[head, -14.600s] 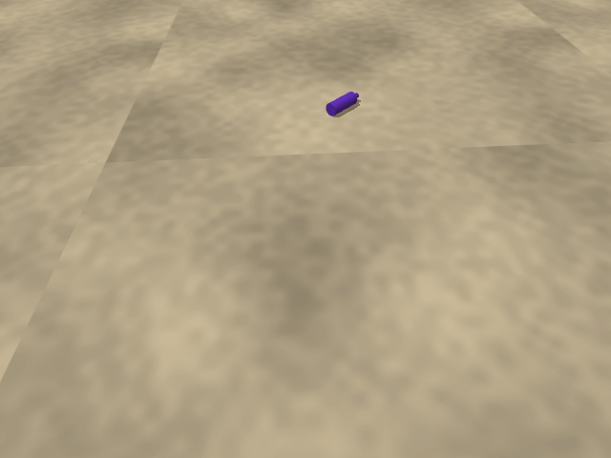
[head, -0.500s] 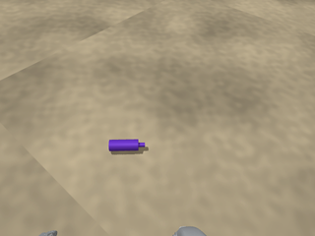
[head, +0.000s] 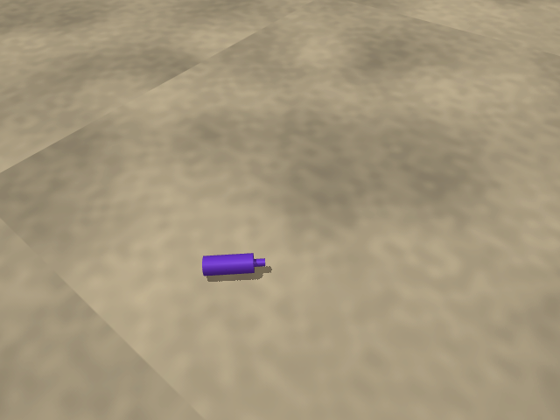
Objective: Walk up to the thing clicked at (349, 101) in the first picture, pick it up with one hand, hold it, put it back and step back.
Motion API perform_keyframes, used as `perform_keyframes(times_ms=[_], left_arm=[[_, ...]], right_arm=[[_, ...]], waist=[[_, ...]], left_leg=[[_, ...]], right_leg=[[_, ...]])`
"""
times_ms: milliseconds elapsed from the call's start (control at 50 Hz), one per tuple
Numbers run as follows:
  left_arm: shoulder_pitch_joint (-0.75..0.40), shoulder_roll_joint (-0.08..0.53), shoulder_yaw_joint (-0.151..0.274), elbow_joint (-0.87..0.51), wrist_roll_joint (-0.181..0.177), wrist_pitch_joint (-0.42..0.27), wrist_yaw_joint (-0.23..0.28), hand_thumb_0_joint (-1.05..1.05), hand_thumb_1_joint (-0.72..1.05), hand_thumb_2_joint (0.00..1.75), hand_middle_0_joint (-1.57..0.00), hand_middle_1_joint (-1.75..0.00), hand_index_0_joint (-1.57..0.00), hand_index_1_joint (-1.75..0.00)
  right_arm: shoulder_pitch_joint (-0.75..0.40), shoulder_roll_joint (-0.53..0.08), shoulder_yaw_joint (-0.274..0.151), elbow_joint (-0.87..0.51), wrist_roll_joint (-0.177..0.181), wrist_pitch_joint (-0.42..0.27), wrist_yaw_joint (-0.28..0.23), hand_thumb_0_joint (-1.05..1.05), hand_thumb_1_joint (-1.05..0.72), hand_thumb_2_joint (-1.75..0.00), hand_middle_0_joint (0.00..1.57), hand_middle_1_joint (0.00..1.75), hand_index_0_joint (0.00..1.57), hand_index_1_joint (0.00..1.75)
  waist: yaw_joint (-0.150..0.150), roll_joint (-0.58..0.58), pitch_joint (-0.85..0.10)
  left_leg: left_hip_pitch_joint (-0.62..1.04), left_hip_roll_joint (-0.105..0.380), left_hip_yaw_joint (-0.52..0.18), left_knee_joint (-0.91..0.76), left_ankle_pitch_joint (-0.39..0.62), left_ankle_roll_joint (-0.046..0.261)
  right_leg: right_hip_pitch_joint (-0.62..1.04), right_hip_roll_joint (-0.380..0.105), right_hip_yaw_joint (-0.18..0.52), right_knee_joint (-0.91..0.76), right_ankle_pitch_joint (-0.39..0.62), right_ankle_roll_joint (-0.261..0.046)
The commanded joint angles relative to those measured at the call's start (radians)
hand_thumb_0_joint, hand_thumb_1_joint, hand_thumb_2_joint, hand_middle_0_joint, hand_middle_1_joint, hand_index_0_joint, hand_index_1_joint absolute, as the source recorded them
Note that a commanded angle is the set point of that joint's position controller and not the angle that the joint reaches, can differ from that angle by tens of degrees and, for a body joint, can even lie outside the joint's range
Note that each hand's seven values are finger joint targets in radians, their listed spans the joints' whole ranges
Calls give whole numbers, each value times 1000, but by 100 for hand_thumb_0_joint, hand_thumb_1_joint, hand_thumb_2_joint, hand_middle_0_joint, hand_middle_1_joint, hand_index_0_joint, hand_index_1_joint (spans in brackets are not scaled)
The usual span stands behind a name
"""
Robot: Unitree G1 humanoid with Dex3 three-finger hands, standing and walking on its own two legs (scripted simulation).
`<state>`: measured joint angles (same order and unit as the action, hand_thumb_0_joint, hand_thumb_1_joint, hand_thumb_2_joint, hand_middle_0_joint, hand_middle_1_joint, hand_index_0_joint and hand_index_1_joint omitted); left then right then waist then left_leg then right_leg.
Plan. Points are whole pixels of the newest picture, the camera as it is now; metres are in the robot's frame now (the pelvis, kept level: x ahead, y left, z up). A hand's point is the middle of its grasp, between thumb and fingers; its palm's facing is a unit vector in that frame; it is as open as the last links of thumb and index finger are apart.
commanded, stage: walk up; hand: left
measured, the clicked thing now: (234, 264) +0.78 +0.20 -0.72
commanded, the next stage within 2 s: stand in 0.68 s
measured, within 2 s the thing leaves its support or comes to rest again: neither
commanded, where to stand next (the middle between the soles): +0.42 +0.03 m, yaw +2 degrees
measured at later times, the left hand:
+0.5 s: hand out of the picture +0.15 +0.26 -0.14, palm faces +0.00 -0.93 -0.37, open 7.3 cm
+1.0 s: hand out of the picture +0.09 +0.24 -0.14, palm faces -0.04 -0.94 -0.34, open 7.3 cm
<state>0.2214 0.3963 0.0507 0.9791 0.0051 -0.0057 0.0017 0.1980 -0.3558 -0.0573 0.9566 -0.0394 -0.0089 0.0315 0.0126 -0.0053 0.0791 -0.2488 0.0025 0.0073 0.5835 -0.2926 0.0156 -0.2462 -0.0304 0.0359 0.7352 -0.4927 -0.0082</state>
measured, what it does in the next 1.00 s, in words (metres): stands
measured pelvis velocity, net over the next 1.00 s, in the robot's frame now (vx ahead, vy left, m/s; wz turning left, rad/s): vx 0.01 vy -0.01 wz -0.02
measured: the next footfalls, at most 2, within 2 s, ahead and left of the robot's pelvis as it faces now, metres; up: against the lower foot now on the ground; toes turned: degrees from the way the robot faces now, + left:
left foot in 1.96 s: +0.19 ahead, +0.16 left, +0.00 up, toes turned +3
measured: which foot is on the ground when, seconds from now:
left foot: down 0.00-1.00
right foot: down 0.00-1.00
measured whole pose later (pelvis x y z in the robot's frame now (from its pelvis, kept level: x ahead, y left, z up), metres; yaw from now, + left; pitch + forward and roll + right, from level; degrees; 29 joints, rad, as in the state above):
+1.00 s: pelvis +0.01 -0.01 +0.02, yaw -1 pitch -3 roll +0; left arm 0.10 0.34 0.00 1.13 0.01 -0.02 0.00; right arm 0.06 -0.34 -0.01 1.12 -0.01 0.00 0.02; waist 0.00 0.01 0.07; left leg -0.11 0.02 0.01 0.33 -0.16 -0.02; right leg -0.08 -0.02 -0.01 0.33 -0.19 0.01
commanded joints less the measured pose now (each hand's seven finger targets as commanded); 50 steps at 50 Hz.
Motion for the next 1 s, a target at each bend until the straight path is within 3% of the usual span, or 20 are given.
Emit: perform_keyframes(times_ms=[0,40,80,100,120,140,160,180,200,240,260,300,360,400,500,640,680,740,840,980], left_arm=[[-18,184,42,-73,-1,-44,9,0,90,90,-20,-30,-20,-30],[8,159,37,-55,-3,-52,10,0,90,90,-20,-30,-20,-30],[37,179,46,-27,5,-61,21,0,90,90,-20,-30,-20,-30],[63,215,55,-13,12,-64,29,0,90,90,-20,-30,-20,-30],[51,246,62,-17,18,-68,32,0,90,90,-20,-30,-20,-30],[-18,283,60,-32,14,-67,28,0,90,90,-20,-30,-20,-30],[-102,284,58,-58,19,-67,23,0,90,90,-20,-30,-20,-30],[-126,254,51,-68,17,-64,22,0,90,90,-20,-30,-20,-30],[-147,241,46,-70,16,-62,20,0,90,90,-20,-30,-20,-30],[-160,196,38,-67,-1,-58,22,0,90,90,-20,-30,-20,-30],[-137,182,36,-63,-7,-53,22,0,90,90,-20,-30,-20,-30],[-106,176,33,-36,-12,-47,19,0,90,90,-20,-30,-20,-30],[-118,192,32,-13,-3,-51,21,0,90,90,-20,-30,-20,-30],[-106,207,34,-6,-5,-52,23,0,90,90,-20,-30,-20,-30],[-152,188,23,2,-5,-44,24,0,90,90,-20,-30,-20,-30],[-180,189,20,31,3,-40,16,0,90,90,-20,-30,-20,-30],[-175,156,-3,52,1,-33,11,0,90,90,-20,-30,-20,-30],[-184,162,-6,61,1,-35,12,0,90,90,-20,-30,-20,-30],[-178,170,-11,84,2,-33,10,0,90,90,-20,-30,-20,-30],[-170,173,-14,94,6,-37,8,0,90,90,-20,-30,-20,-30]], right_arm=[[-71,-254,-59,-82,-2,-30,-21,0,-90,-90,20,30,20,30],[-97,-249,-53,-72,10,-27,-21,0,-90,-90,20,30,20,30],[-114,-209,-35,-77,31,-17,-23,0,-90,-90,20,30,20,30],[-122,-189,-30,-85,40,-15,-25,0,-90,-90,20,30,20,30],[-105,-156,-20,-92,45,-14,-26,0,-90,-90,20,30,20,30],[-90,-155,-23,-76,40,-7,-31,0,-90,-90,20,30,20,30],[-55,-171,-31,-49,31,-4,-33,0,-90,-90,20,30,20,30],[-46,-174,-30,-33,27,-6,-32,0,-90,-90,20,30,20,30],[-30,-177,-28,-22,30,-12,-29,0,-90,-90,20,30,20,30],[-5,-211,-39,8,28,-29,-29,0,-90,-90,20,30,20,30],[-21,-227,-43,3,25,-34,-31,0,-90,-90,20,30,20,30],[-91,-243,-36,-6,30,-34,-30,0,-90,-90,20,30,20,30],[-123,-217,-28,-1,30,-27,-32,0,-90,-90,20,30,20,30],[-116,-211,-27,9,29,-26,-36,0,-90,-90,20,30,20,30],[-139,-210,-32,31,30,-20,-35,0,-90,-90,20,30,20,30],[-193,-194,-22,42,27,-15,-32,0,-90,-90,20,30,20,30],[-185,-197,-13,57,38,-22,-34,0,-90,-90,20,30,20,30],[-184,-203,-8,72,36,-21,-35,0,-90,-90,20,30,20,30],[-198,-198,0,89,36,-17,-32,0,-90,-90,20,30,20,30],[-190,-195,3,109,31,-19,-27,0,-90,-90,20,30,20,30]], waist=[[-1,167,-32],[23,185,-57],[44,129,-111],[48,50,-145],[33,-28,-135],[14,-63,-112],[-15,-95,-77],[-24,-93,-53],[-41,-108,-57],[-40,-58,-102],[-19,-42,-121],[17,9,-90],[9,13,-112],[4,37,-139],[-6,50,-158],[-3,29,-99],[-18,19,-118],[-21,9,-128],[-17,1,-91],[-18,0,-95]], left_leg=[[69,235,-296,-265,40,159],[40,188,-200,-185,201,114],[6,141,-117,-66,363,58],[-58,96,-79,25,320,31],[-148,38,-47,78,182,-4],[-104,12,-23,100,-134,-8],[-67,32,-36,137,-215,-8],[-43,40,-44,79,-224,-5],[-14,50,-40,-30,-122,-2],[104,104,-113,-142,405,31],[136,142,-158,-150,494,62],[59,200,-211,-154,398,114],[37,127,-105,-124,404,50],[54,101,-67,-95,432,31],[118,125,-87,-143,427,45],[91,113,-89,-209,249,30],[185,131,-95,-224,403,15],[201,130,-84,-238,414,10],[169,125,-87,-294,271,-1],[185,124,-80,-312,186,-3]], right_leg=[[-104,-12,-11,-44,-37,-20],[21,14,-64,-229,137,-13],[183,-7,-18,-346,368,-20],[252,-69,84,-337,483,-50],[289,-173,228,-373,509,-89],[164,-292,295,-394,443,-188],[100,-315,304,-370,424,-226],[60,-288,251,-353,459,-209],[73,-244,174,-326,508,-165],[69,-109,22,-196,652,-49],[50,-58,-13,-151,627,-14],[74,-15,-29,-179,342,-9],[178,-71,27,-259,517,-35],[193,-97,40,-251,627,-49],[168,-74,1,-260,567,-29],[145,-80,24,-334,457,-24],[133,-97,34,-372,570,-18],[163,-99,33,-395,579,-10],[153,-97,41,-459,447,-4],[125,-103,54,-492,371,-7]])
